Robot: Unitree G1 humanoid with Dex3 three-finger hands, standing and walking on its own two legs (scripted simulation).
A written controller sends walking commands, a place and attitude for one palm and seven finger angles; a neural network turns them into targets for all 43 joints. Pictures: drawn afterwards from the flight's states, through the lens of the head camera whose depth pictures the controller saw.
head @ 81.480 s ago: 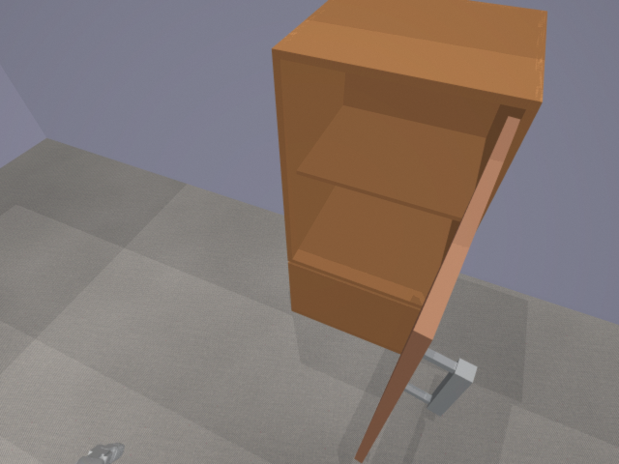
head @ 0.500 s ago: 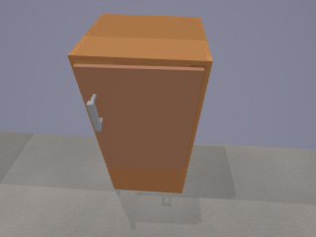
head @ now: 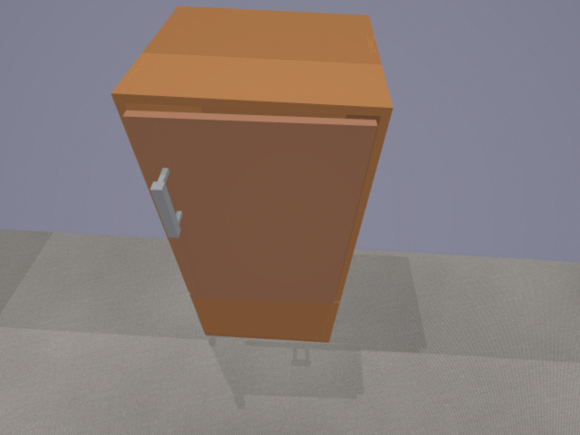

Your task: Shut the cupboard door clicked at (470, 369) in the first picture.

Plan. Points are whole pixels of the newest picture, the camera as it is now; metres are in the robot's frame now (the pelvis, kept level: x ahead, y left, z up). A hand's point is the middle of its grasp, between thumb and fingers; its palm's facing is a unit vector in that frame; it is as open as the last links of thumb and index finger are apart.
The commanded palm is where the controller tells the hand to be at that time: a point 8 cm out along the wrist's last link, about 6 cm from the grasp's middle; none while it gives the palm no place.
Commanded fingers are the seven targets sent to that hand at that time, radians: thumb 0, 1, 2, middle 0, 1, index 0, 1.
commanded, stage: look again from close up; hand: left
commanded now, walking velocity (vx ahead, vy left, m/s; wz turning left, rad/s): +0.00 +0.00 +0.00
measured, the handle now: (169, 203) +0.50 +0.26 -0.01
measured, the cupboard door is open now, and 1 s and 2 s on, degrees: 1 1 1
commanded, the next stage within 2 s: raise the hand and make a fist in 0.36 s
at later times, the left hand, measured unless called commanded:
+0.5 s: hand out of the picture +0.06 +0.19 -0.17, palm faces +0.08 -0.98 -0.20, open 7.4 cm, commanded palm +0.13 +0.23 -0.07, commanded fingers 0.00 0.90 0.90 -0.24 -0.34 -0.24 -0.34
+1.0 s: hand (158, 423) +0.15 +0.19 -0.06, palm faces +0.10 -0.99 -0.05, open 5.6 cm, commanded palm +0.15 +0.23 -0.05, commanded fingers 0.00 0.90 0.90 -0.69 -0.84 -0.69 -0.84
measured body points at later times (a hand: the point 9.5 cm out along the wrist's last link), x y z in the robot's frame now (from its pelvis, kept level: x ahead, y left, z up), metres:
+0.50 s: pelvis +0.03 +0.01 +0.00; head +0.05 +0.02 +0.45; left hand +0.05 +0.24 -0.15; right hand +0.06 -0.22 -0.16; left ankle +0.02 +0.11 -0.74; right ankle +0.00 -0.08 -0.74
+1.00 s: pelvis -0.03 -0.01 -0.12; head +0.03 +0.00 +0.33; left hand +0.14 +0.24 -0.05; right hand +0.22 -0.22 -0.16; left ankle +0.02 +0.11 -0.74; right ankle +0.00 -0.08 -0.74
